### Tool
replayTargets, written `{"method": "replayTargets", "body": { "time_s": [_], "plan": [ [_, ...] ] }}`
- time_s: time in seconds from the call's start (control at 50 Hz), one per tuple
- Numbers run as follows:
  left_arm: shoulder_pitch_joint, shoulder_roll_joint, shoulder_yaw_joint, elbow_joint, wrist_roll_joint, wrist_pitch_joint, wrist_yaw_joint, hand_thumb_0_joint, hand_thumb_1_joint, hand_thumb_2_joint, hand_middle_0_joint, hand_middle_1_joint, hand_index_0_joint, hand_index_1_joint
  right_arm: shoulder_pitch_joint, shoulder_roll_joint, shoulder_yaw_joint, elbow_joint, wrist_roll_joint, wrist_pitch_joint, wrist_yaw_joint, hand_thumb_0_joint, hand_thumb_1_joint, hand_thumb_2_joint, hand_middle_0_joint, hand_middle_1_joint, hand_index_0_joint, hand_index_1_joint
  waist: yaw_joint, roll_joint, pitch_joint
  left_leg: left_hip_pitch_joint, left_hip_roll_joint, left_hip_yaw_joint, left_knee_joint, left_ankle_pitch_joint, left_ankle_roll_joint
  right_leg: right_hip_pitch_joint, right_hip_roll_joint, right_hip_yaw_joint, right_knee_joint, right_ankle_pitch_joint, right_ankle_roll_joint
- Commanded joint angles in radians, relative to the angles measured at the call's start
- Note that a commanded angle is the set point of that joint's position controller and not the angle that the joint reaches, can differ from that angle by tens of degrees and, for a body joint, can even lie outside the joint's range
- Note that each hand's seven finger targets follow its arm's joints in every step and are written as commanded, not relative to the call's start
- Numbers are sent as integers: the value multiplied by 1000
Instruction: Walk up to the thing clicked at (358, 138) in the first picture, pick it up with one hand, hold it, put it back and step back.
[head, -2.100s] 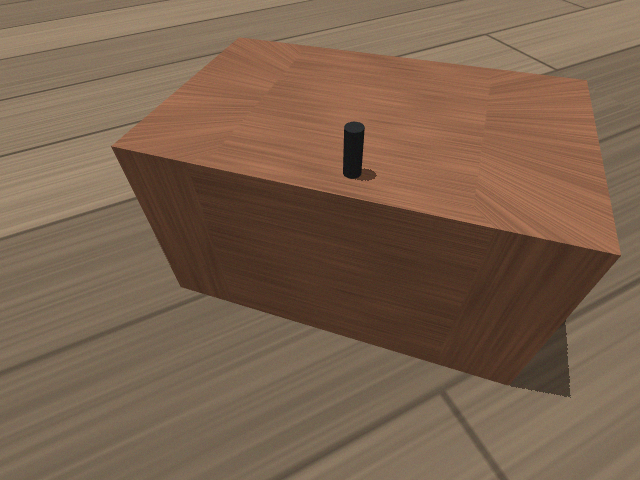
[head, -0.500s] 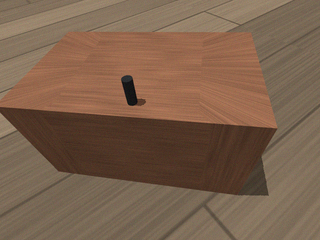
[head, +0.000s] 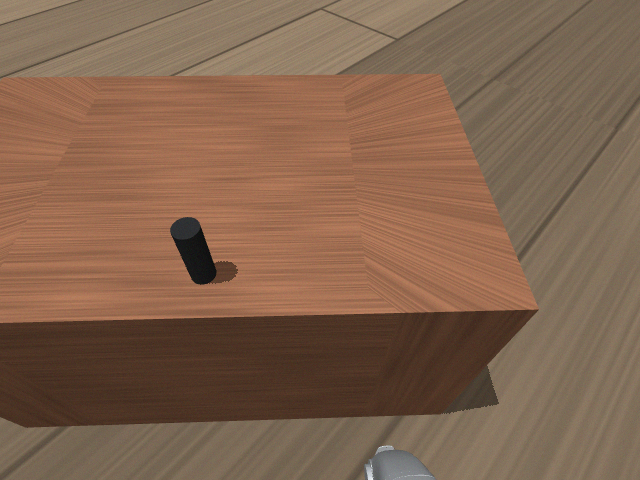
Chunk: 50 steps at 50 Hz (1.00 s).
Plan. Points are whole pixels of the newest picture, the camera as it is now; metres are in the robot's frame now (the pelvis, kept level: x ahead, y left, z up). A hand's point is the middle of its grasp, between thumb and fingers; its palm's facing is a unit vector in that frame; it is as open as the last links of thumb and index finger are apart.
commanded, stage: walk up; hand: left
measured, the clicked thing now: (195, 252) +0.48 +0.20 -0.05
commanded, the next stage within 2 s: stand in 1.90 s
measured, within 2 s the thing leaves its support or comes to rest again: neither
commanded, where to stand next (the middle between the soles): +0.08 +0.01 m, yaw -3 degrees
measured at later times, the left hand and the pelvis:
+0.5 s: hand out of the picture +0.17 +0.26 -0.17, palm faces -0.07 -0.93 -0.36, open 7.4 cm; pelvis +0.02 +0.01 -0.03, yaw -4 degrees
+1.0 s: hand out of the picture +0.11 +0.25 -0.15, palm faces -0.09 -0.92 -0.38, open 7.4 cm; pelvis +0.00 +0.00 -0.01, yaw -6 degrees
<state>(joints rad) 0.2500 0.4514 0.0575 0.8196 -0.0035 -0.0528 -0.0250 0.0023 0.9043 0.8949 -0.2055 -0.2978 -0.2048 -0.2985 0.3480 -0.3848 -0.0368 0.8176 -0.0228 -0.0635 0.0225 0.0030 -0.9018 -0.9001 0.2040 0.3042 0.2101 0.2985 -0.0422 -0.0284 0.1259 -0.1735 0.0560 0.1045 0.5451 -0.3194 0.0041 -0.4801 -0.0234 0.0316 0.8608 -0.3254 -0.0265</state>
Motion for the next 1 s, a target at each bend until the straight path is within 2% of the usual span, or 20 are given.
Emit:
{"method": "replayTargets", "body": {
  "time_s": [0.0,0.06,0.1,0.12,0.2,0.32,0.38,0.4,0.44,0.46,0.48,0.54,0.64,0.7,0.74,0.76,0.78,0.86,0.92,0.98],
  "plan": [
    [46,90,24,-36,1,-3,23,0,900,900,-200,-300,-200,-300,-42,-248,-75,-82,22,11,-28,0,-900,-900,200,300,200,300,26,207,-133,6,168,-75,25,718,160,151,39,-84,-215,157,-1],
    [98,170,54,-7,8,-7,34,0,900,900,-200,-300,-200,-300,-69,-183,-45,-96,47,33,-28,0,-900,-900,200,300,200,300,102,11,-198,-165,68,-26,307,393,73,428,28,-38,-358,496,-43],
    [95,225,57,-47,5,-8,49,0,900,900,-200,-300,-200,-300,23,-129,-24,-76,52,62,-37,0,-900,-900,200,300,200,300,78,-151,-259,-285,-54,-117,575,-268,20,437,-327,456,-439,700,-190],
    [22,253,59,-62,4,0,52,0,900,900,-200,-300,-200,-300,20,-197,-50,-56,46,82,-50,0,-900,-900,200,300,200,300,71,-178,-242,-232,-21,-147,622,-338,16,340,-369,520,-430,606,-289],
    [-97,193,51,-76,16,28,55,0,900,900,-200,-300,-200,-300,35,-206,-56,16,44,90,-49,0,-900,-900,200,300,200,300,26,-139,-187,-217,-26,-131,579,-247,12,191,-200,266,-415,297,-188],
    [-83,194,59,-67,34,56,49,0,900,900,-200,-300,-200,-300,-28,-189,-53,21,17,79,-49,0,-900,-900,200,300,200,300,68,-199,-185,-203,-50,-79,322,-205,3,196,-174,244,-362,308,-202],
    [-151,185,55,-78,17,77,41,0,900,900,-200,-300,-200,-300,33,-185,-61,61,6,63,-48,0,-900,-900,200,300,200,300,18,-156,-190,-58,-68,-51,82,-14,16,83,-170,241,-297,205,-160],
    [-152,150,44,-79,8,83,39,0,900,900,-200,-300,-200,-300,23,-201,-68,63,-9,57,-50,0,-900,-900,200,300,200,300,15,-95,-173,-28,-45,-110,10,-7,31,12,-150,233,-246,155,-122],
    [-142,94,30,-73,0,85,43,0,900,900,-200,-300,-200,-300,-103,-347,-96,13,-18,44,-49,0,-900,-900,200,300,200,300,35,272,-90,-141,312,-602,-263,-101,173,-110,99,35,85,-197,-13],
    [-167,155,53,-58,15,84,55,0,900,900,-200,-300,-200,-300,-147,-387,-106,6,-11,39,-45,0,-900,-900,200,300,200,300,12,275,-59,-245,401,-680,-267,-6,283,-47,77,112,240,-270,1],
    [-147,175,57,-41,15,79,50,0,900,900,-200,-300,-200,-300,-185,-351,-99,-1,-12,34,-47,0,-900,-900,200,300,200,300,38,229,-31,-281,389,-631,-241,45,307,-12,49,133,283,-242,3],
    [-70,137,56,15,-5,81,33,0,900,900,-200,-300,-200,-300,-207,-254,-72,-10,-12,23,-57,0,-900,-900,200,300,200,300,80,153,-58,-145,162,-289,-125,251,157,-51,112,136,300,-119,-4],
    [-110,103,32,19,4,37,26,0,900,900,-200,-300,-200,-300,-136,-256,-69,9,-18,29,-43,0,-900,-900,200,300,200,300,14,248,-192,120,167,-248,-13,275,192,55,39,-6,-148,-226,34],
    [-26,108,37,98,19,13,42,0,900,900,-200,-300,-200,-300,-144,-244,-59,14,0,53,-34,0,-900,-900,200,300,200,300,54,199,-193,15,109,-161,142,453,128,302,60,-46,-489,76,0],
    [-6,194,51,104,37,-4,53,0,900,900,-200,-300,-200,-300,-153,-161,-25,-7,23,52,-31,0,-900,-900,200,300,200,300,58,-9,-204,-241,33,-141,259,179,41,480,-129,277,-458,300,-73],
    [-47,247,49,97,28,-1,51,0,900,900,-200,-300,-200,-300,-204,-174,-27,-10,24,56,-39,0,-900,-900,200,300,200,300,63,-68,-172,-261,-18,-111,234,-159,25,364,-268,435,-445,268,-196],
    [-94,256,47,83,26,1,46,0,900,900,-200,-300,-200,-300,-185,-193,-41,22,17,52,-44,0,-900,-900,200,300,200,300,43,-105,-124,-143,2,-137,250,-200,20,212,-305,456,-433,284,-240],
    [-174,144,18,81,10,2,37,0,900,900,-200,-300,-200,-300,-150,-213,-46,84,26,22,-28,0,-900,-900,200,300,200,300,-2,-70,-133,45,48,-197,-32,290,64,165,-91,116,-327,318,-39],
    [-87,132,14,126,8,6,34,0,900,900,-200,-300,-200,-300,-224,-246,-40,81,21,18,-25,0,-900,-900,200,300,200,300,63,-30,-131,-31,132,-293,-49,191,126,221,-27,78,-361,67,-21],
    [-163,157,15,133,13,0,33,0,900,900,-200,-300,-200,-300,-243,-196,-24,111,18,29,-19,0,-900,-900,200,300,200,300,35,-42,-86,-40,15,-156,-52,112,40,214,-110,179,-463,78,-50]
  ]
}}
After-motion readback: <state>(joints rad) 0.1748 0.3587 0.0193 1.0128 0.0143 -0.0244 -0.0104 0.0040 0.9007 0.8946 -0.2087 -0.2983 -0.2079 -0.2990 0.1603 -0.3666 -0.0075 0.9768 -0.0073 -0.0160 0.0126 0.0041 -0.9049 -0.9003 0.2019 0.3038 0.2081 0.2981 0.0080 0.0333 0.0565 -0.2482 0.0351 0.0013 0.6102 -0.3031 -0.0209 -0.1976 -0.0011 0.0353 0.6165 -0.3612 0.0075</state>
